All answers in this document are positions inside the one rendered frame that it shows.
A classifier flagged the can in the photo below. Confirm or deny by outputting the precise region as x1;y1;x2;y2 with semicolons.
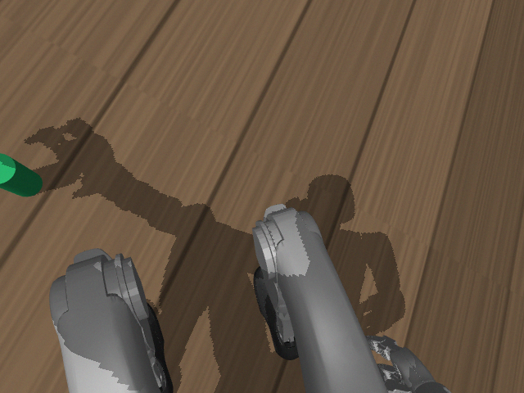
0;153;43;197

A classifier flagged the left robot foot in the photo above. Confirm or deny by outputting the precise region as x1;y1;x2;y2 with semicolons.
147;303;174;393

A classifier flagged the right robot foot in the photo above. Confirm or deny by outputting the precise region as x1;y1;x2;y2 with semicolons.
253;267;299;360

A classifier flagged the right robot hand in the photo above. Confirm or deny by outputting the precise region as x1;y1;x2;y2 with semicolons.
365;335;436;393

